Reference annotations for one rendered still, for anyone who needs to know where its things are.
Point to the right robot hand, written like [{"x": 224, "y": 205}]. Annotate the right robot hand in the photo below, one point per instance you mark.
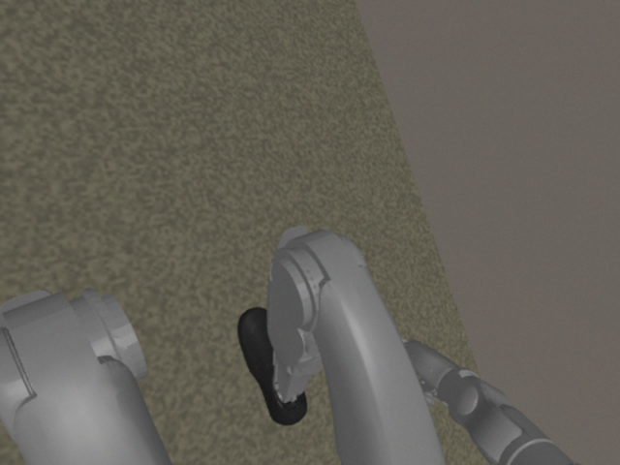
[{"x": 430, "y": 365}]

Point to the right robot foot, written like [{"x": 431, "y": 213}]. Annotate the right robot foot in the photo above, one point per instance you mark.
[{"x": 258, "y": 353}]

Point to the right robot arm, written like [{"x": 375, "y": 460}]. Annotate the right robot arm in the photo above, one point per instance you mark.
[{"x": 503, "y": 435}]

